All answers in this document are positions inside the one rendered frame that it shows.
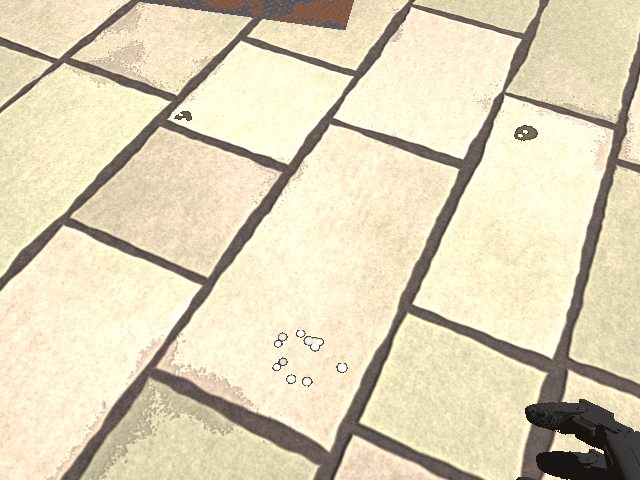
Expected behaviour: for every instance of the robot right hand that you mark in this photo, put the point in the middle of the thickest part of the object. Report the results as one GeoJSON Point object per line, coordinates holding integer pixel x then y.
{"type": "Point", "coordinates": [596, 427]}

